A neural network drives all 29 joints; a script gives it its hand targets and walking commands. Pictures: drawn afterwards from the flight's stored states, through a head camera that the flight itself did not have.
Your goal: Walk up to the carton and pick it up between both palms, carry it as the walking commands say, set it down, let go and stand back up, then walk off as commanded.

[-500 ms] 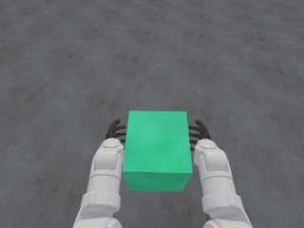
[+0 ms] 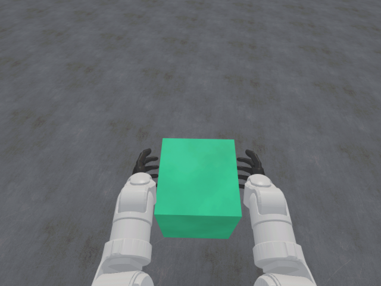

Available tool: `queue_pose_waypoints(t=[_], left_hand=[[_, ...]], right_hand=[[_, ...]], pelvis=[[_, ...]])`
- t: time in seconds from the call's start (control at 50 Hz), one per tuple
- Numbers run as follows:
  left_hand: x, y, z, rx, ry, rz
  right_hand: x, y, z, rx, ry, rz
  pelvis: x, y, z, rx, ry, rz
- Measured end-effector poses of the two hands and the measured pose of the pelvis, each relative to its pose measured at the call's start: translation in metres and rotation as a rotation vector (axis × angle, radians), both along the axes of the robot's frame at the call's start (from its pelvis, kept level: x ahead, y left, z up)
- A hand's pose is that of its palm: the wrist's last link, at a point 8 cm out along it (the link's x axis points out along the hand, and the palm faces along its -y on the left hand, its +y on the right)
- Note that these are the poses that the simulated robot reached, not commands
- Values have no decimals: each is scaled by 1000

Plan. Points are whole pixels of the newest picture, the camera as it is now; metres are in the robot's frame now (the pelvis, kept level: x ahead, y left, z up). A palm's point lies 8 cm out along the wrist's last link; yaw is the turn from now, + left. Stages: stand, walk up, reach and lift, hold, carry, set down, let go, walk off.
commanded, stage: carry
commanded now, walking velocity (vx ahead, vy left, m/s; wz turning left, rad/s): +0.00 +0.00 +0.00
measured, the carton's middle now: (197, 191) +0.35 +0.00 -0.02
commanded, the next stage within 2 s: none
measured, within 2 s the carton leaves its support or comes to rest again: neither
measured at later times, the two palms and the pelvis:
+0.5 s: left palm (142, 178) +0.32 +0.12 +0.06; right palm (257, 179) +0.32 -0.13 +0.06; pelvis +0.00 +0.00 +0.00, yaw +0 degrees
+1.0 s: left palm (142, 177) +0.33 +0.12 +0.07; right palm (258, 177) +0.32 -0.14 +0.07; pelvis +0.01 +0.00 +0.00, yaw +0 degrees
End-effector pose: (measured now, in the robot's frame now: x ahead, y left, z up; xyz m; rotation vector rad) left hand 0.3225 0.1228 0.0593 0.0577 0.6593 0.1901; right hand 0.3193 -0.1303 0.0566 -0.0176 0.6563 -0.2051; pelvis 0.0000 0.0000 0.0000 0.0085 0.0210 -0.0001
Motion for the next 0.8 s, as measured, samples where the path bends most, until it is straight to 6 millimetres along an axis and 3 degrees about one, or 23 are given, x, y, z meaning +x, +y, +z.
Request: queue_pose_waypoints(t=[0.8], left_hand=[[3, -4, 7, -22, -10, 14]], right_hand=[[3, -4, 8, 23, -17, -17]], pelvis=[[4, -3, 1, -2, 2, -2]])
